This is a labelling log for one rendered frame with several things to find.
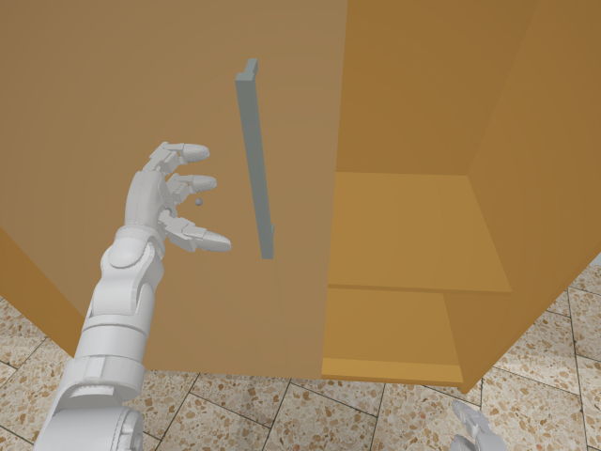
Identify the left robot forearm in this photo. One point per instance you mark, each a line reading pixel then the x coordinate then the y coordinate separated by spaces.
pixel 107 366

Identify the handle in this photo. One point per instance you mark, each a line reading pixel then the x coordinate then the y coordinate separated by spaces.
pixel 249 116

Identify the left robot upper arm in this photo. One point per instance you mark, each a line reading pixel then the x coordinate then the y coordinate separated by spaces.
pixel 94 429

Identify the robot left hand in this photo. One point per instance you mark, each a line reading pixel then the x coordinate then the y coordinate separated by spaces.
pixel 149 196

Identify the robot right hand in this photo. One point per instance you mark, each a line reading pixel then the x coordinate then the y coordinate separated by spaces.
pixel 478 427

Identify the wardrobe door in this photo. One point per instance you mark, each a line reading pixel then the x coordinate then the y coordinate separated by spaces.
pixel 88 91
pixel 14 260

